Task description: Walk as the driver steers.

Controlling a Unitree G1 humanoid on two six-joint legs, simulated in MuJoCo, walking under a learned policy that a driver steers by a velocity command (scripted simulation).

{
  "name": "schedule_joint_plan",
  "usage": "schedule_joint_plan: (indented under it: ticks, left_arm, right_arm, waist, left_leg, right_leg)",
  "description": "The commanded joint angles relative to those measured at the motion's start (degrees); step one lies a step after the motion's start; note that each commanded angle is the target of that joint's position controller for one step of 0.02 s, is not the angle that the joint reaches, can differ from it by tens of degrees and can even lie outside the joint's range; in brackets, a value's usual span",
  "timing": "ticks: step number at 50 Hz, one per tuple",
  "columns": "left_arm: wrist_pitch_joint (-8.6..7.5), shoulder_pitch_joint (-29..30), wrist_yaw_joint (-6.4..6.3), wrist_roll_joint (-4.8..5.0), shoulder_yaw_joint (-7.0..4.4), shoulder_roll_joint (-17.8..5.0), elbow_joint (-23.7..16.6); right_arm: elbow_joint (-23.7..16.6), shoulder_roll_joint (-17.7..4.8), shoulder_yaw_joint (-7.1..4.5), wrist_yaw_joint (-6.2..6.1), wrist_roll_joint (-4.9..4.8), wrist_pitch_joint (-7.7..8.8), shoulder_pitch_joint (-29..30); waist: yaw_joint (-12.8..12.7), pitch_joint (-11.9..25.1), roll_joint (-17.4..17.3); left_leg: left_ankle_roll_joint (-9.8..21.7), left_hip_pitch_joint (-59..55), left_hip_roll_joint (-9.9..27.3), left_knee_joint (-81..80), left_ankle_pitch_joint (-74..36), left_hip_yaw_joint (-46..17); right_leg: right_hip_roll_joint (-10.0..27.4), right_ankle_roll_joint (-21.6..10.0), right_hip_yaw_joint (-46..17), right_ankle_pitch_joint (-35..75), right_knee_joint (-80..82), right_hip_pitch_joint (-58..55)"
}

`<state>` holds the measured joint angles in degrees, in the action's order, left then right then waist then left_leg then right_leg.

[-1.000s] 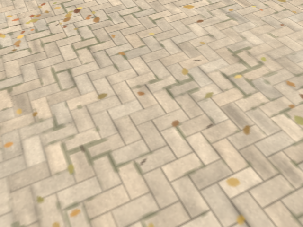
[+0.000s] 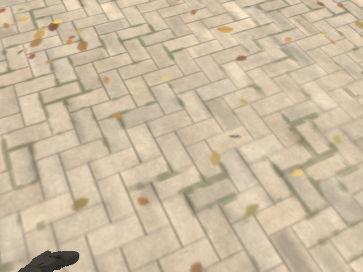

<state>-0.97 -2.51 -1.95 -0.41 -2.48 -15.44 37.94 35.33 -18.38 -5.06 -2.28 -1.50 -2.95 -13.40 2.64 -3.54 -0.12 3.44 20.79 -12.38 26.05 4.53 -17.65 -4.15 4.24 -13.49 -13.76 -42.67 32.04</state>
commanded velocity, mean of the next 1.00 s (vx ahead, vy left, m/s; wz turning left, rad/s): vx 0.02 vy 0.00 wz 0.67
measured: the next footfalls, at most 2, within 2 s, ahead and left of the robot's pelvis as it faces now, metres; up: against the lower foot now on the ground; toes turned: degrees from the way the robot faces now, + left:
right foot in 0.10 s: +0.16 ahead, -0.13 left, +0.00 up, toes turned +18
left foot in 0.62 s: +0.01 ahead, +0.10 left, +0.00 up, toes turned +41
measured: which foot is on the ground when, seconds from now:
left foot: down 0.00-0.10, up 0.12-0.60, down 0.62-1.00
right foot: up 0.00-0.08, down 0.10-0.62, up 0.64-1.00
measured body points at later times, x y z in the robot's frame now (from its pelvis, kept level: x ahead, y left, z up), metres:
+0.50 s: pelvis +0.05 -0.05 +0.01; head +0.10 -0.03 +0.45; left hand +0.07 +0.26 -0.09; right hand +0.32 -0.23 -0.09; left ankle +0.00 +0.09 -0.68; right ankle +0.12 -0.15 -0.74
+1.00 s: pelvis +0.06 +0.01 +0.00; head +0.07 +0.02 +0.45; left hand -0.04 +0.29 -0.12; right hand +0.36 -0.05 -0.08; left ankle -0.01 +0.07 -0.74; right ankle +0.15 -0.10 -0.70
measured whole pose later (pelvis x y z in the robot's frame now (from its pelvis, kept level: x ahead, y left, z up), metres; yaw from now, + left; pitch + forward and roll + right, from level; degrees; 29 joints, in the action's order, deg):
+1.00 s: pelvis +0.06 +0.01 +0.00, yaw +38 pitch +1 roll +1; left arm 2.8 -13.4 0.3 1.3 -3.4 -16.8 42.7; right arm 37.0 -12.5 -0.9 -0.9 1.4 -1.2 -4.7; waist -2.2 -0.9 1.7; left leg 2.9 12.4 -1.6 28.0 16.5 3.9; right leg 4.1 4.0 1.0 -22.4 -49.1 24.6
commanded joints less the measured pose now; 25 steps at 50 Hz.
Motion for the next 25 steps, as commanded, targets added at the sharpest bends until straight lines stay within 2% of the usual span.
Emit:
schedule_joint_plan:
  ticks: [1,3,4,5,6,7,8,9,10,11,14,16,18,22,25]
  left_arm:
    - [-2.00,1.79,0.38,0.50,-2.12,-5.95,-3.70]
    - [-2.79,0.62,0.89,0.86,-2.82,-7.16,-2.97]
    - [-3.04,-1.07,0.99,1.01,-3.23,-7.68,-2.18]
    - [-2.98,-1.75,0.94,0.86,-3.59,-8.63,-1.77]
    - [-2.23,-1.08,0.56,-0.12,-3.85,-10.80,-2.87]
    - [-1.44,-1.11,0.78,-2.55,-4.01,-12.07,-3.00]
    - [-1.49,-0.21,0.68,-2.22,-3.81,-9.10,-3.87]
    - [-1.21,1.81,0.28,-1.35,-3.15,-6.86,-4.50]
    - [-0.69,2.52,-0.16,-0.70,-2.73,-6.04,-5.05]
    - [-0.20,2.88,-0.57,-0.26,-2.55,-6.22,-5.16]
    - [0.67,0.63,-1.17,-1.18,-2.20,-6.59,-4.62]
    - [1.09,-1.88,-1.29,-1.43,-2.48,-7.37,-3.94]
    - [1.27,-3.30,-1.09,-1.42,-3.00,-8.56,-3.25]
    - [1.22,-2.45,-0.14,-1.08,-3.95,-10.33,-2.59]
    - [1.02,-1.84,0.79,-0.40,-4.61,-11.30,-2.03]
  right_arm:
    - [-4.79,-8.19,-2.71,-0.51,0.24,-0.10,0.52]
    - [-5.50,-8.09,-2.88,-0.35,0.12,-0.20,1.03]
    - [-5.97,-7.67,-2.72,-0.21,-0.24,-0.21,2.01]
    - [-5.88,-5.61,-2.03,0.04,-0.59,-0.25,0.58]
    - [-5.10,-2.49,-1.05,0.25,-0.19,-0.34,-4.08]
    - [-7.25,-5.80,-1.92,0.77,-0.76,0.11,-3.98]
    - [-6.16,-11.41,-3.29,1.12,-0.02,0.59,-3.28]
    - [-4.88,-12.51,-3.77,1.19,-0.12,0.24,-3.49]
    - [-3.55,-11.12,-3.53,0.87,0.08,-0.50,-4.50]
    - [-3.38,-9.77,-3.08,0.90,0.26,-0.94,-5.44]
    - [-5.30,-7.10,-1.91,1.08,-0.51,-0.83,-2.54]
    - [-6.60,-6.40,-1.50,1.09,-0.56,-0.54,0.29]
    - [-7.40,-5.67,-1.18,1.29,-0.27,-0.36,1.58]
    - [-7.64,-4.28,-0.65,1.86,0.24,-0.44,2.44]
    - [-7.54,-4.03,-0.63,2.54,0.23,-0.98,3.10]
  waist:
    - [-0.46,8.36,-10.20]
    - [-1.06,8.34,-11.24]
    - [-2.26,8.42,-10.82]
    - [-1.96,10.34,-6.42]
    - [0.45,13.79,3.34]
    - [1.41,12.33,15.58]
    - [0.28,10.02,11.85]
    - [0.26,7.91,8.27]
    - [0.14,6.97,5.67]
    - [-0.15,5.55,5.20]
    - [-2.10,4.27,7.15]
    - [-4.14,5.19,7.85]
    - [-5.02,6.35,7.92]
    - [-4.74,7.40,8.04]
    - [-4.29,7.52,8.28]
  left_leg:
    - [4.82,-7.84,12.60,-6.76,9.04,-17.68]
    - [4.10,-9.09,12.40,-4.96,6.72,-20.42]
    - [3.15,-8.31,11.30,-2.91,7.77,-20.48]
    - [1.29,-5.07,8.38,2.84,18.97,-17.48]
    - [-1.07,1.46,3.58,15.23,31.53,-8.60]
    - [-3.49,10.48,0.33,27.09,34.40,0.93]
    - [-6.10,13.03,5.23,34.85,29.17,2.70]
    - [-7.06,13.84,6.91,37.98,24.62,4.15]
    - [-7.85,14.31,7.77,41.82,21.52,5.43]
    - [-8.52,15.71,8.37,46.22,19.33,7.19]
    - [-10.18,18.71,12.25,46.75,15.64,13.44]
    - [-11.47,20.41,15.04,43.30,14.78,14.77]
    - [-12.00,20.34,17.02,39.86,14.97,15.25]
    - [-10.79,14.77,18.78,31.52,14.00,17.36]
    - [-8.72,8.79,18.31,24.06,14.01,20.00]
  right_leg:
    - [-2.16,-0.33,1.98,0.47,7.23,-6.40]
    - [-1.54,-1.23,1.76,1.32,14.48,-11.29]
    - [-0.11,-1.99,2.32,5.37,20.30,-15.49]
    - [5.30,-4.29,0.47,10.21,25.11,-22.78]
    - [17.09,-9.75,-8.23,16.64,23.13,-30.90]
    - [24.74,-17.19,-18.25,20.21,24.99,-28.57]
    - [25.15,-18.41,-17.50,17.09,25.53,-26.31]
    - [21.45,-16.46,-10.86,12.68,24.68,-24.77]
    - [18.44,-14.66,-6.32,9.68,24.21,-23.82]
    - [17.44,-14.50,-3.58,10.16,24.52,-22.66]
    - [15.56,-15.74,4.07,13.82,26.14,-23.64]
    - [17.00,-17.08,5.72,15.46,26.42,-27.74]
    - [18.85,-18.05,7.15,17.00,26.51,-30.41]
    - [20.78,-18.02,12.41,16.65,26.73,-29.35]
    - [22.12,-16.92,16.32,17.81,25.91,-27.77]
Velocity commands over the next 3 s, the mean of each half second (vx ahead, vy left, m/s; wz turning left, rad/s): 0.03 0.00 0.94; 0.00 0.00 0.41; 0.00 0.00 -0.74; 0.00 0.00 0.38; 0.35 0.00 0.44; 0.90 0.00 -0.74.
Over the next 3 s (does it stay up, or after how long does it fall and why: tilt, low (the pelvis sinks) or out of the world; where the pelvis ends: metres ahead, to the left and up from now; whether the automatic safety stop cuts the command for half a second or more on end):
stays up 0.47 0.28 -0.05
